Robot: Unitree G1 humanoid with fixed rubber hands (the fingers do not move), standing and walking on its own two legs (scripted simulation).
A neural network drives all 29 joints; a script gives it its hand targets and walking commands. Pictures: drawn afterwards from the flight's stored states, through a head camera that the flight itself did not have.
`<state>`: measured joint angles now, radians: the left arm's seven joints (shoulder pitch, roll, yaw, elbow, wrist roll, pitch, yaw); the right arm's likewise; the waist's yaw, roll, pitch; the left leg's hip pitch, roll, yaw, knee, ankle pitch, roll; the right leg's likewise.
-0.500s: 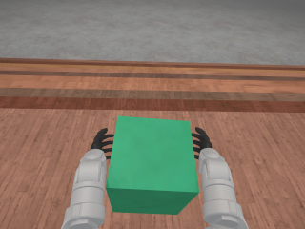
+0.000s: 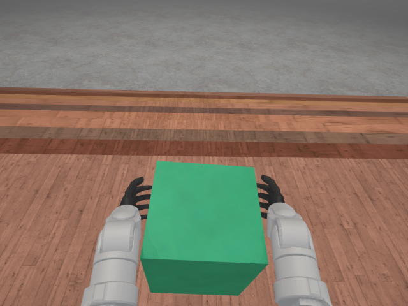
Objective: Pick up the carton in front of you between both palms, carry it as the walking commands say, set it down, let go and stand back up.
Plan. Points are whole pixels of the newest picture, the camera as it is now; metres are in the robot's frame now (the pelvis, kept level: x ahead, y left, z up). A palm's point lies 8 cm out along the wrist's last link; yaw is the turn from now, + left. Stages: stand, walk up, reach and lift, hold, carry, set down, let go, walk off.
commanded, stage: hold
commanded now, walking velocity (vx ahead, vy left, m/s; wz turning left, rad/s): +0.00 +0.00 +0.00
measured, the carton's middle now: (200, 232) +0.29 +0.00 -0.04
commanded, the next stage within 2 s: carry in 0.94 s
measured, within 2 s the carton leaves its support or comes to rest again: neither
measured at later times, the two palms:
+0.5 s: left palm (127, 212) +0.28 +0.15 +0.05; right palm (277, 211) +0.28 -0.15 +0.06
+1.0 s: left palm (129, 209) +0.28 +0.15 +0.05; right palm (278, 209) +0.29 -0.15 +0.05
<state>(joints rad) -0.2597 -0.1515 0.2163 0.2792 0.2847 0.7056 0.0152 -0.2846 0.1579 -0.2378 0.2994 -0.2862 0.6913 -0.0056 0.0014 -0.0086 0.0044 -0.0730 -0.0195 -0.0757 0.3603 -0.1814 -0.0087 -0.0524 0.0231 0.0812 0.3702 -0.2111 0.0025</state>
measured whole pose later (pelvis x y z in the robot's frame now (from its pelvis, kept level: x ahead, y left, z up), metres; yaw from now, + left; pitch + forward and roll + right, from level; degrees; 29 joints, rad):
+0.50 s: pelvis -0.01 +0.00 +0.00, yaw +0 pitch -8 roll +0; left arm -0.31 -0.16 0.25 0.28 0.31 0.76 0.00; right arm -0.33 0.17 -0.28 0.30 -0.31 0.74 0.01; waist 0.00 -0.01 0.02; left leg -0.06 -0.02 -0.07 0.38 -0.18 -0.01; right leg -0.04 0.02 0.08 0.39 -0.20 0.01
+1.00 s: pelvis +0.00 +0.00 +0.00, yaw -1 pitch -4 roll +0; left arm -0.26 -0.15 0.20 0.23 0.28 0.78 0.02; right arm -0.28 0.16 -0.22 0.25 -0.29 0.77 0.00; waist 0.01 0.00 -0.05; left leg -0.13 -0.02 -0.06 0.42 -0.25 -0.01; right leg -0.13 0.02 0.09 0.46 -0.29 0.01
